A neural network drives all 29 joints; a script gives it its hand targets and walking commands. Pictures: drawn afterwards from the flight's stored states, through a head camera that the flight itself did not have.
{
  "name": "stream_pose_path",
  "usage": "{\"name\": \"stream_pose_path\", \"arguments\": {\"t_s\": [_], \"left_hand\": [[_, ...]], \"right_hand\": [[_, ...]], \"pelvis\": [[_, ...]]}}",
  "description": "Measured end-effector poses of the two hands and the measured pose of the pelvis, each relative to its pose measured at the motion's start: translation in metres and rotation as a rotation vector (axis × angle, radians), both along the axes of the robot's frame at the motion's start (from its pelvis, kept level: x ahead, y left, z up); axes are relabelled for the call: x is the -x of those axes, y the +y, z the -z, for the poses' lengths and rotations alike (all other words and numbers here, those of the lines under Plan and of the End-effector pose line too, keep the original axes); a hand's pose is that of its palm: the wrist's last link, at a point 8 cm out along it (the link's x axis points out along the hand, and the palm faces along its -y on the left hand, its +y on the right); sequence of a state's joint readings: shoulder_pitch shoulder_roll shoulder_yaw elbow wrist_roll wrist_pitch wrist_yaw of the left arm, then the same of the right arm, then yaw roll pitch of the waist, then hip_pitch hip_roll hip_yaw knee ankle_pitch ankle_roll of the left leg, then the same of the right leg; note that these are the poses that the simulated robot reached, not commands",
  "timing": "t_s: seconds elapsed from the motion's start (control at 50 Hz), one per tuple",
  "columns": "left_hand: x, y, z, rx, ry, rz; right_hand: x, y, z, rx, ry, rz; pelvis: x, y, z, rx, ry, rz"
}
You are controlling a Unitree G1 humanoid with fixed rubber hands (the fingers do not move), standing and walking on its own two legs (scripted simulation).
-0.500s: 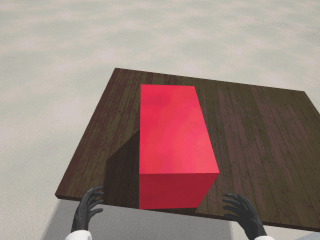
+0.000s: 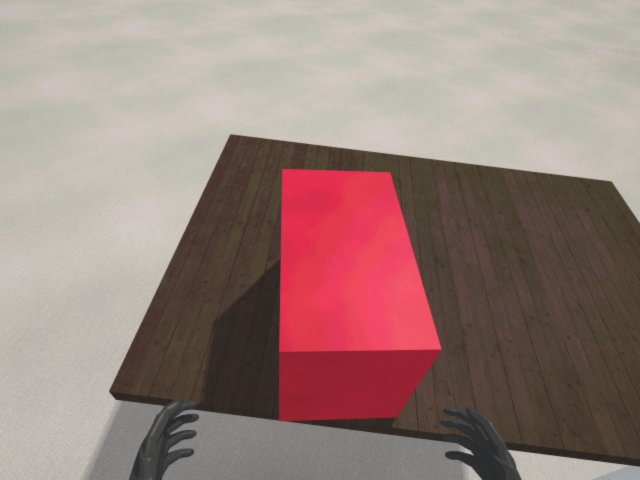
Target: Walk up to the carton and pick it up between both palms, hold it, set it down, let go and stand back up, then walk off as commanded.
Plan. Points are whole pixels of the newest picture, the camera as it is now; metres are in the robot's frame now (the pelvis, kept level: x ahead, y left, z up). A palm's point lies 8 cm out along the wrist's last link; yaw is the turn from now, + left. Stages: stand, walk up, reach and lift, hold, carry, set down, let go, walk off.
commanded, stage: set down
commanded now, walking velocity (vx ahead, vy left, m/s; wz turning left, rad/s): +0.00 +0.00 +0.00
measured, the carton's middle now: (337, 289) +0.41 +0.00 -0.01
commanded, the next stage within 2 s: let go in 0.48 s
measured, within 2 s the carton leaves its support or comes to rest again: neither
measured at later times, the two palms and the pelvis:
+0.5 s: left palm (146, 474) +0.15 +0.22 -0.07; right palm (493, 478) +0.18 -0.20 -0.05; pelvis +0.00 +0.00 +0.00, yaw +0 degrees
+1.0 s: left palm (143, 467) +0.16 +0.23 -0.08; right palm (492, 476) +0.18 -0.20 -0.05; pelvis +0.00 +0.00 +0.00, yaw +0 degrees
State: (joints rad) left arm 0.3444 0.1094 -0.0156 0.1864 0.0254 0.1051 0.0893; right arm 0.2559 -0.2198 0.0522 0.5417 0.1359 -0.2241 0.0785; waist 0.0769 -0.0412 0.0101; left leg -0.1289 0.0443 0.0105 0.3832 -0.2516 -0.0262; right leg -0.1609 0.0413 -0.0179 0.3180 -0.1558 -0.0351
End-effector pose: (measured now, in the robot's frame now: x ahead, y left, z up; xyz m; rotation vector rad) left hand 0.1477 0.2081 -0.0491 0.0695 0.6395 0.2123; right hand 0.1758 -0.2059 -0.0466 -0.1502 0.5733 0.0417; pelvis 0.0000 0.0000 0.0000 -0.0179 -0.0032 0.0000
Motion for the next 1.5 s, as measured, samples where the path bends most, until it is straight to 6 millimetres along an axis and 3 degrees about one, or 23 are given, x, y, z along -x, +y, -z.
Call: {"name": "stream_pose_path", "arguments": {"t_s": [0.18, 0.64, 0.94, 1.18, 1.5], "left_hand": [[-0.009, 0.006, 0.004, 0.0, 0.025, 0.027], [0.001, 0.011, 0.027, 0.019, 0.176, 0.068], [-0.014, 0.008, 0.029, 0.014, 0.186, 0.107], [0.018, 0.08, 0.025, -0.164, 0.195, 0.03], [0.028, 0.085, 0.033, -0.151, 0.236, 0.028]], "right_hand": [[-0.001, 0.003, 0.003, 0.011, 0.005, 0.004], [0.001, 0.006, 0.004, 0.055, -0.021, 0.002], [0.002, 0.007, 0.004, 0.059, -0.031, 0.009], [-0.001, 0.005, 0.002, 0.079, -0.012, -0.034], [-0.002, 0.004, 0.002, 0.082, -0.006, -0.052]], "pelvis": [[-0.004, 0.001, 0.0, 0.001, 0.005, 0.0], [-0.004, 0.001, 0.0, 0.002, -0.013, -0.001], [-0.003, 0.001, 0.0, 0.001, -0.026, -0.001], [0.005, 0.001, 0.003, -0.007, -0.05, -0.003], [0.003, 0.002, 0.003, -0.006, -0.047, -0.004]]}}
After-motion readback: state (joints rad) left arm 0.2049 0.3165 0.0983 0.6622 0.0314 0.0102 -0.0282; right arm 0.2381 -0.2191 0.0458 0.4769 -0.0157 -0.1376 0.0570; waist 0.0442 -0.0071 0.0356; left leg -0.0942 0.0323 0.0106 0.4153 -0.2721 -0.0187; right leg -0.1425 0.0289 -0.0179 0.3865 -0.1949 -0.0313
